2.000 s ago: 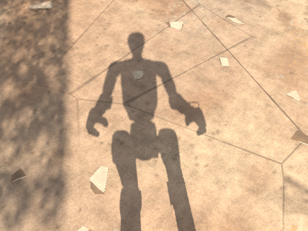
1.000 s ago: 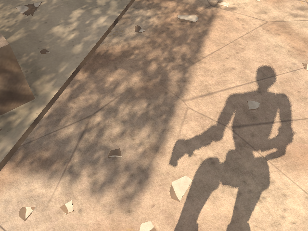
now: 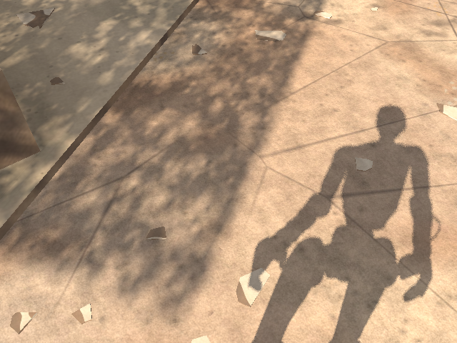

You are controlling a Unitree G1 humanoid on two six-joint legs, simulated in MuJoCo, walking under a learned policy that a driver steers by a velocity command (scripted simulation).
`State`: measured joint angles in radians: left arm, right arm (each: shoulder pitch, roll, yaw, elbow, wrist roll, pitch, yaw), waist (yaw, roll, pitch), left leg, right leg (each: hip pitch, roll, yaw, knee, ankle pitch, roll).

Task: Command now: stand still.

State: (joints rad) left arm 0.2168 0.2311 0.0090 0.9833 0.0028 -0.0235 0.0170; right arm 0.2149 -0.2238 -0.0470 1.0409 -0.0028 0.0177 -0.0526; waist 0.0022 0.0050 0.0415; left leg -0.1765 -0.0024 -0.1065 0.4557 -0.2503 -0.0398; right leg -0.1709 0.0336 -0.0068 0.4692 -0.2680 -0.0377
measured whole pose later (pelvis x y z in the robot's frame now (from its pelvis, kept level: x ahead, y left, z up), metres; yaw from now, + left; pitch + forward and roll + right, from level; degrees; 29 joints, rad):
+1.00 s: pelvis +0.27 +0.04 -0.02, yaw +0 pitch +2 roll +1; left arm -0.06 0.24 0.02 0.81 -0.03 -0.10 -0.05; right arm 0.49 -0.22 -0.03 1.08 0.01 -0.07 -0.02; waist -0.09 -0.02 0.04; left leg 0.20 -0.01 0.02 0.17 -0.40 0.01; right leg -0.57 -0.02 -0.04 0.52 -0.01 -0.07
